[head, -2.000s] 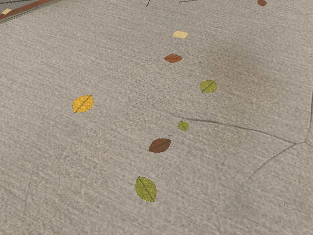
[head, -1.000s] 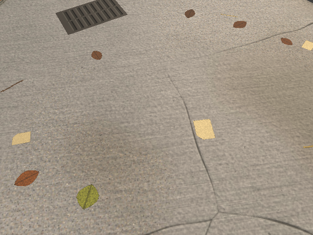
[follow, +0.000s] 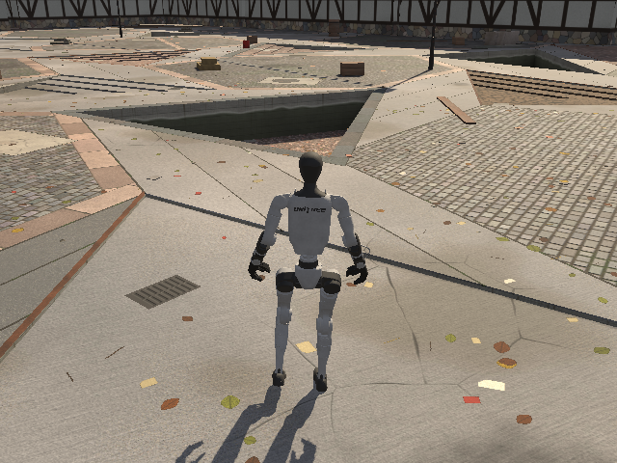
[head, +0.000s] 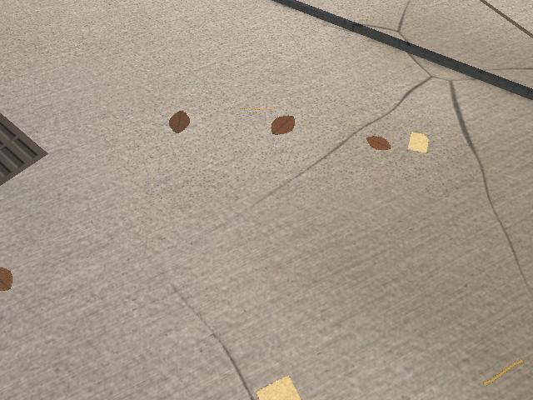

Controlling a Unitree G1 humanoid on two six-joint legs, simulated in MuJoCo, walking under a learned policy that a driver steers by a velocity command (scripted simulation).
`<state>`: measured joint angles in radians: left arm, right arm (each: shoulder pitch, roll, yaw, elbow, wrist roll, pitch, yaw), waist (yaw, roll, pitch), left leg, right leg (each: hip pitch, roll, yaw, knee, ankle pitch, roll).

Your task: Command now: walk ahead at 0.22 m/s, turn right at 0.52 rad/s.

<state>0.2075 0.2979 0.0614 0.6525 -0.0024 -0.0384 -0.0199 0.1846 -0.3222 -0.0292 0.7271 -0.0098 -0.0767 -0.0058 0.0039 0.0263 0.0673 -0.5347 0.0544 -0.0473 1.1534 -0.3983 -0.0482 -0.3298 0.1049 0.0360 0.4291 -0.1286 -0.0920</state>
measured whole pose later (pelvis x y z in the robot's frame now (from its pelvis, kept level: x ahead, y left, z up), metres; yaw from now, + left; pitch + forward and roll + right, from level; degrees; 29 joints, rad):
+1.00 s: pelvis +0.35 -0.15 +0.01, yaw -29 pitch +1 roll +0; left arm 0.30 0.25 0.05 0.71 0.01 -0.07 -0.02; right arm 0.22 -0.31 -0.06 0.77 0.02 -0.06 0.02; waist 0.01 0.05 0.02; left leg -0.65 0.12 -0.02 1.11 -0.19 -0.01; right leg -0.17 0.06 -0.05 0.36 -0.21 -0.08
